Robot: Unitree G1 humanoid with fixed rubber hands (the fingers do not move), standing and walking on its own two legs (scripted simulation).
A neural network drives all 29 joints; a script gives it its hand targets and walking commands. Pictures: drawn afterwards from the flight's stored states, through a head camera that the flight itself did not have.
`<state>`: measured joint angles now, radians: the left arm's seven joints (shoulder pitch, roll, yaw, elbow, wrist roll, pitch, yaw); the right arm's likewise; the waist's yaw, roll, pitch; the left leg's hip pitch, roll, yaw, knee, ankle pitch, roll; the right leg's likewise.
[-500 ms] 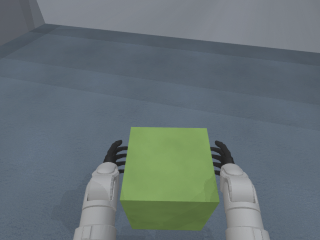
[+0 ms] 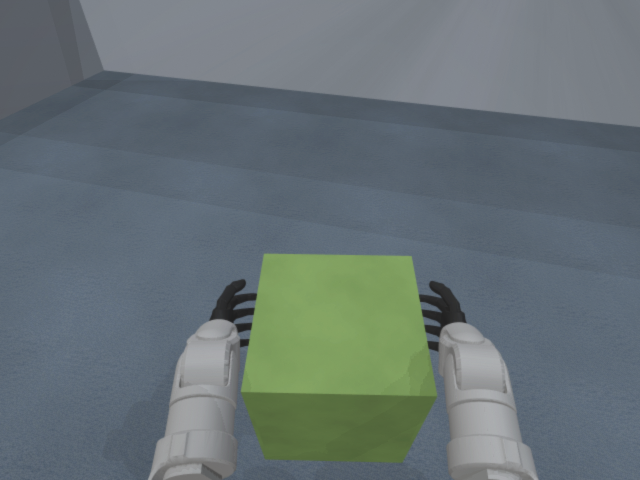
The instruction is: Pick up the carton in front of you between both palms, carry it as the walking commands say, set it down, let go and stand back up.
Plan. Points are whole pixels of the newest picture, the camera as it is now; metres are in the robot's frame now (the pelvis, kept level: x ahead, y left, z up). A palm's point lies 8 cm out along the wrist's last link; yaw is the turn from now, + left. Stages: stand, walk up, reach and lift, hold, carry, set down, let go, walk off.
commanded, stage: hold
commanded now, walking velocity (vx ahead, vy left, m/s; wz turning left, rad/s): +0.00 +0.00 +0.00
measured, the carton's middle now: (335, 361) +0.30 +0.00 -0.03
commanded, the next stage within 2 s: set down in 0.02 s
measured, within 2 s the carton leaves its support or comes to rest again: neither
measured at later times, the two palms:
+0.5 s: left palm (253, 340) +0.35 +0.13 -0.05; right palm (441, 353) +0.33 -0.17 -0.05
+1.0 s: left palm (277, 366) +0.40 +0.11 -0.22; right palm (430, 385) +0.36 -0.19 -0.21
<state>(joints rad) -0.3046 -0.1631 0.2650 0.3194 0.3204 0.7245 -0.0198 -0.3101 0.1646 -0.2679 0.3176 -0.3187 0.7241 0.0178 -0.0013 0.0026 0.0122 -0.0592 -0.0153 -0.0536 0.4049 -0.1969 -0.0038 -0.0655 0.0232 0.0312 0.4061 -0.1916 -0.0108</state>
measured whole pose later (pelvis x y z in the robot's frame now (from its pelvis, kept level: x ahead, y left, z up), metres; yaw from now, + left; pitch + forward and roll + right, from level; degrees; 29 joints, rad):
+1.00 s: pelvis -0.04 +0.01 -0.15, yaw +0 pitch +38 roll +0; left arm -0.80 -0.10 0.44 0.62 0.28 0.26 0.03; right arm -0.75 0.13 -0.55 0.52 -0.28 0.28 -0.01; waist -0.08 0.04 -0.16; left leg -1.52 -0.08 -0.07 1.27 -0.41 -0.02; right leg -1.52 0.06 0.07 1.26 -0.41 0.03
